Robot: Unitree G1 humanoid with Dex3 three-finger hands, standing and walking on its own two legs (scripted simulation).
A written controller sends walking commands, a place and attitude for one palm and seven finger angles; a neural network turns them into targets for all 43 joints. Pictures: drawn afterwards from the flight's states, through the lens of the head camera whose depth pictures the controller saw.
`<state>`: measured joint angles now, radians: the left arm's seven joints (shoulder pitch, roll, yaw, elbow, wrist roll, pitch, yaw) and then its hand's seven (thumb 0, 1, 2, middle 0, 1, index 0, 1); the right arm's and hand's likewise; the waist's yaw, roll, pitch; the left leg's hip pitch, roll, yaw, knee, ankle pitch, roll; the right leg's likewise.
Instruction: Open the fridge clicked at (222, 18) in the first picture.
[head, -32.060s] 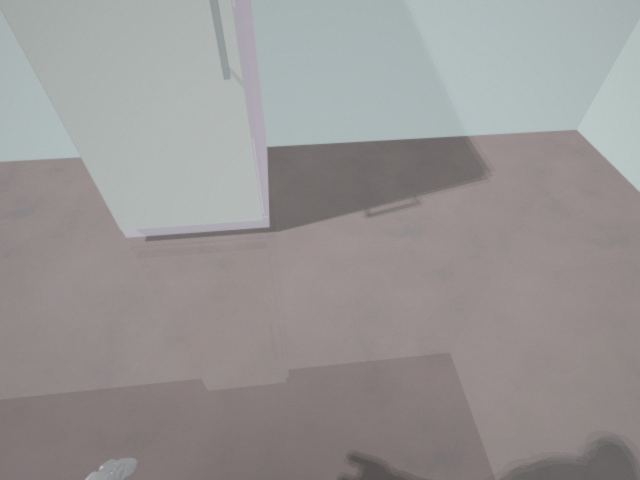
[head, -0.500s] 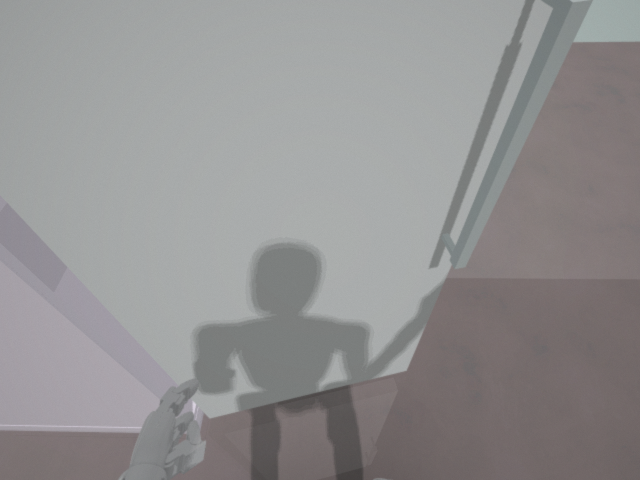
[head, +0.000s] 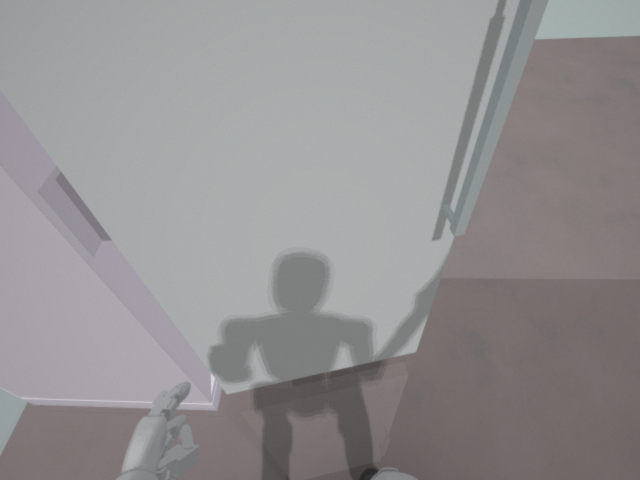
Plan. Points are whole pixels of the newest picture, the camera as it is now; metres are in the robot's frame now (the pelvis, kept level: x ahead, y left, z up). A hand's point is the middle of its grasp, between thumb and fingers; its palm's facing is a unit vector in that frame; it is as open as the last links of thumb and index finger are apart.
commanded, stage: step back with the hand held close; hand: right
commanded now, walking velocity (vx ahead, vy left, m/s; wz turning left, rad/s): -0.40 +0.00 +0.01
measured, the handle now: (481, 128) +0.52 -0.20 +0.16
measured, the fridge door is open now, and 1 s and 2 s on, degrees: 76 76 76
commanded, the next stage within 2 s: stop stepping back and stand still in 0.30 s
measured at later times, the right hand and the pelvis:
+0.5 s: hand out of the picture +0.11 -0.24 +0.19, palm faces +0.30 +0.83 -0.47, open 7.4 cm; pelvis -0.11 +0.00 +0.01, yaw +3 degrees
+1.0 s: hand out of the picture +0.04 -0.27 +0.18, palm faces +0.41 +0.79 -0.46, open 7.4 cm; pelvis -0.16 -0.01 +0.00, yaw +0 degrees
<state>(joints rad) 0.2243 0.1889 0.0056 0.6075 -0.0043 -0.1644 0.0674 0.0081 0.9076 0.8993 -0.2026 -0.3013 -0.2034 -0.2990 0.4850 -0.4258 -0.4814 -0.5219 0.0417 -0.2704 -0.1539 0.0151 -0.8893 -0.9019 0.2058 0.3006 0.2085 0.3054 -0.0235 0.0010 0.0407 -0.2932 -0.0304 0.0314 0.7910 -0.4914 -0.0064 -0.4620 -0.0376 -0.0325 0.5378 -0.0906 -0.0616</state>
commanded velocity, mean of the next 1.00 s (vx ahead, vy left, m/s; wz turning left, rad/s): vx -0.05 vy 0.01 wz -0.02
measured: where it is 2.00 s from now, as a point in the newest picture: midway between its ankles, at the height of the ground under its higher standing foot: outside the picture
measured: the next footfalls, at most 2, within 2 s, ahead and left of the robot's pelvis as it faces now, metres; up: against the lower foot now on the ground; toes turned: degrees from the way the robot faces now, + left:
left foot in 0.08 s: -0.05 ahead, +0.15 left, +0.00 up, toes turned +4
right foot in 0.28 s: +0.04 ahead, -0.09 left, +0.00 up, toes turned -1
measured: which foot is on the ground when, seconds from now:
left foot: up 0.00-0.06, down 0.08-0.28, up 0.30-0.56, down 0.58-1.00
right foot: down 0.00-0.12, up 0.14-0.26, down 0.28-0.58, up 0.60-0.80, down 0.82-1.00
